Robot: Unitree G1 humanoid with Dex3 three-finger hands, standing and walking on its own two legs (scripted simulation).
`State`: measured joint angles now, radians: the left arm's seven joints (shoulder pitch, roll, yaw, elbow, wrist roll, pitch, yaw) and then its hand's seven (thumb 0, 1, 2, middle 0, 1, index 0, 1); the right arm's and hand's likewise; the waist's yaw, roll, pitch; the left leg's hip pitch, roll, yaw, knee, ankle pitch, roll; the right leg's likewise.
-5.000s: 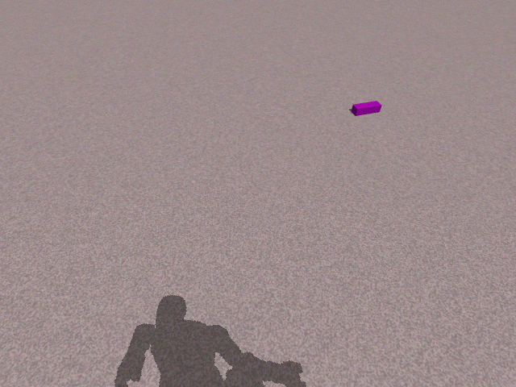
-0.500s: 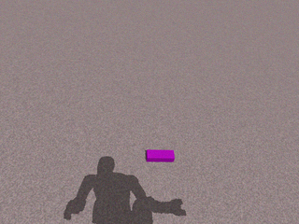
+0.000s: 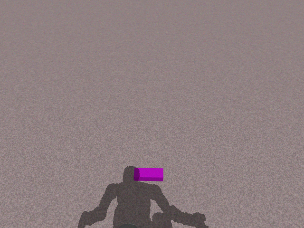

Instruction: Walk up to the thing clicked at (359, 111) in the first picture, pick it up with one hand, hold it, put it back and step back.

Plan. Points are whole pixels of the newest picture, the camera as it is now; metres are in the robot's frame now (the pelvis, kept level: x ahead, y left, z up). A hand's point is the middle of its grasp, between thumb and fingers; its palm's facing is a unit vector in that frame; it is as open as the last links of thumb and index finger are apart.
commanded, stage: walk up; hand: left
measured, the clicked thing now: (148, 174) +0.65 +0.10 -0.73
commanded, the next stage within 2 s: none
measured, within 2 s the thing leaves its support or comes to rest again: neither
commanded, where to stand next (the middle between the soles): +0.20 -0.08 m, yaw +5 degrees
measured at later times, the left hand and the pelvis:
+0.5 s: hand (107, 222) +0.20 +0.17 -0.15, palm faces +0.00 -0.94 -0.35, open 7.4 cm; pelvis +0.12 -0.11 -0.01, yaw +2 degrees
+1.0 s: hand out of the picture +0.13 +0.23 -0.17, palm faces +0.11 -0.83 -0.55, open 7.4 cm; pelvis +0.12 -0.10 -0.04, yaw +7 degrees
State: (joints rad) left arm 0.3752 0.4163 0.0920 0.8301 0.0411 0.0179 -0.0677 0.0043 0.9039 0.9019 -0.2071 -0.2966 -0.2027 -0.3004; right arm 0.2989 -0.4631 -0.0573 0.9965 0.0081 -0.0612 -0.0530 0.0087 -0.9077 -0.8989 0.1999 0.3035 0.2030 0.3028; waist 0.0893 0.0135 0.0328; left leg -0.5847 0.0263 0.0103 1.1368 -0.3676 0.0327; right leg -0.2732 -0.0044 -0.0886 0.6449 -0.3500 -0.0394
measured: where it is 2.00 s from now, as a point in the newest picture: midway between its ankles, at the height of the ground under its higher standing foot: outside the picture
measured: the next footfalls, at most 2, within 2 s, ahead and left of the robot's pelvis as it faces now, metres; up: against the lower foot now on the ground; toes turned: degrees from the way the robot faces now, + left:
left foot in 0.24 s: +0.20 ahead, +0.05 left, +0.00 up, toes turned +6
right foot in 0.56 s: +0.26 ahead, -0.32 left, +0.00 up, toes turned +2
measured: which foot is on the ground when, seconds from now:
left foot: up 0.00-0.22, down 0.24-0.56, up 0.58-0.92, down 0.94-1.00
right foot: down 0.00-0.24, up 0.26-0.54, down 0.56-0.96, up 0.98-1.00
